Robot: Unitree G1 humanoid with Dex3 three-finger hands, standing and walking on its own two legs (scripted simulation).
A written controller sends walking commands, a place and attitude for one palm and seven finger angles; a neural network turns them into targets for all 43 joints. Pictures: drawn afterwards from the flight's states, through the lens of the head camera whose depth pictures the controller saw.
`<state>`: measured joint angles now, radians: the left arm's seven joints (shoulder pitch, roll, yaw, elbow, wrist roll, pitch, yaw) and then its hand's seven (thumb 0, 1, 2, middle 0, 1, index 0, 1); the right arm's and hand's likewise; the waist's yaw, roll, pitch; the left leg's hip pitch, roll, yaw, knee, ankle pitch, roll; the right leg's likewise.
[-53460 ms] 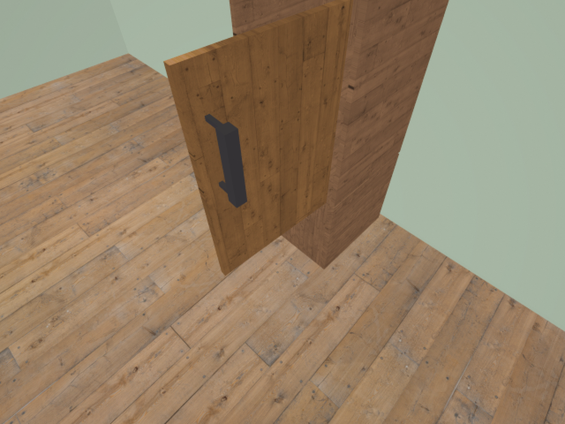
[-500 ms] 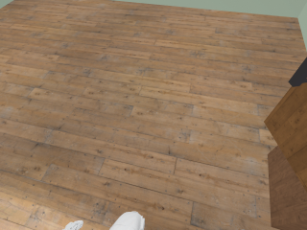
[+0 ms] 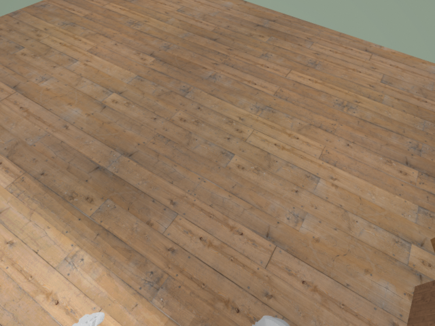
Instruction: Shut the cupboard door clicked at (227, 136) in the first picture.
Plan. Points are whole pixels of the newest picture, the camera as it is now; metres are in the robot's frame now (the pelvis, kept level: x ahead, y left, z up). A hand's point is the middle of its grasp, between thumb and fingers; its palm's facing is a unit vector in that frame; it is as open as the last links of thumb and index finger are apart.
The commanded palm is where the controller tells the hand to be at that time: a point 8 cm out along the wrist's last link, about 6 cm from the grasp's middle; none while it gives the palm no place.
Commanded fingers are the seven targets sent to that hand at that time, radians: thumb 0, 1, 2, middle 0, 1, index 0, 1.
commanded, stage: walk to a spot facing it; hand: left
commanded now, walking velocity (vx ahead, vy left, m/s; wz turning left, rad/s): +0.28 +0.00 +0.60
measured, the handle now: out of the picture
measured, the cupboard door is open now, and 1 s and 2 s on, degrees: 26 26 26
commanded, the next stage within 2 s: turn to face it in 0.78 s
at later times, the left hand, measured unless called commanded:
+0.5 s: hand out of the picture +0.02 +0.18 -0.19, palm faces +0.40 -0.90 -0.19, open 7.4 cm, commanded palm none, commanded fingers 0.00 0.90 0.90 -0.20 -0.30 -0.20 -0.30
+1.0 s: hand (94, 213) +0.37 +0.32 -0.14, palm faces +0.47 -0.85 -0.25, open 7.4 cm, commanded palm none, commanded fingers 0.00 0.90 0.90 -0.20 -0.30 -0.20 -0.30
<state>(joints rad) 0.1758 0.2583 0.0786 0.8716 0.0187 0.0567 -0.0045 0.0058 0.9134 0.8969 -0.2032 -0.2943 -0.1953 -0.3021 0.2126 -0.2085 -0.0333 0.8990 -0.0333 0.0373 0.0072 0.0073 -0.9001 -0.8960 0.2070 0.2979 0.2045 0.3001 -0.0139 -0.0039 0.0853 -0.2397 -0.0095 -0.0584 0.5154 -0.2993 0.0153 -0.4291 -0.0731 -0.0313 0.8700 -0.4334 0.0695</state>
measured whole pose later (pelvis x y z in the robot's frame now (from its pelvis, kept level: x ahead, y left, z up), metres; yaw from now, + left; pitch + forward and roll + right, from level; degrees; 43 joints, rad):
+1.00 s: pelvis +0.32 +0.08 -0.01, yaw +31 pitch +0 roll +1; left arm 0.10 0.20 0.05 0.83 0.03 -0.03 -0.01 0.00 0.91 0.90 -0.20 -0.29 -0.20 -0.30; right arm 0.34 -0.18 -0.04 1.00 -0.02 -0.01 0.00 0.01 -0.90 -0.90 0.21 0.30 0.20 0.30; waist -0.04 0.01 0.05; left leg -0.15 -0.05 -0.04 0.57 -0.41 0.02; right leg -0.38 -0.04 -0.05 0.56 -0.16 0.01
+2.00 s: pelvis +0.41 +0.11 +0.00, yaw +0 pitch +1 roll +0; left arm 0.16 0.22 0.05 0.86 0.02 0.05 0.00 0.00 0.91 0.90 -0.21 -0.29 -0.20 -0.30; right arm 0.19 -0.28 -0.05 0.89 -0.01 0.06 -0.01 0.01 -0.91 -0.90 0.20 0.30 0.20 0.30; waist -0.02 0.01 0.09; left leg -0.47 0.08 0.04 0.99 -0.44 -0.08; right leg -0.27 -0.01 0.03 0.54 -0.28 0.00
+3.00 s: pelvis +0.45 +0.15 +0.00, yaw -36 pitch +0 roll -3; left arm 0.16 0.27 0.10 0.89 0.02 0.10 -0.04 0.00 0.91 0.90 -0.20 -0.29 -0.20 -0.30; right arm 0.21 -0.20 -0.01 0.87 -0.03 0.02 -0.02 0.01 -0.90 -0.90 0.21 0.30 0.20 0.30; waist 0.01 -0.02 0.09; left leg -0.24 0.13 0.17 0.52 -0.27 0.01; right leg -0.46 -0.02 -0.03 1.05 -0.46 0.06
